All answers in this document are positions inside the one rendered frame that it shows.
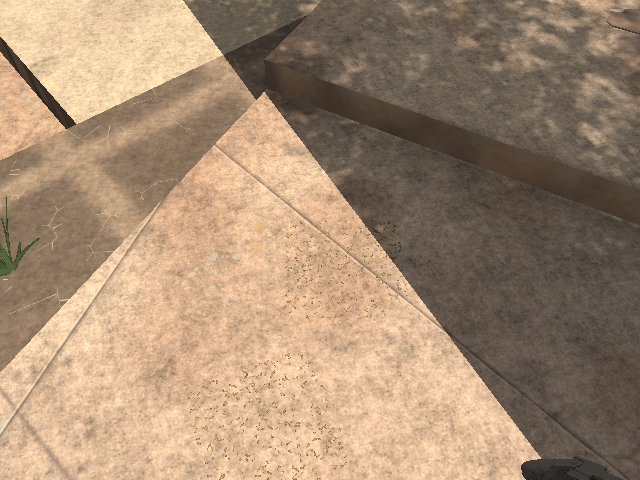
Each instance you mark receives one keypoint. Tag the right robot hand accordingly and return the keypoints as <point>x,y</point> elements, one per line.
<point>565,469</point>

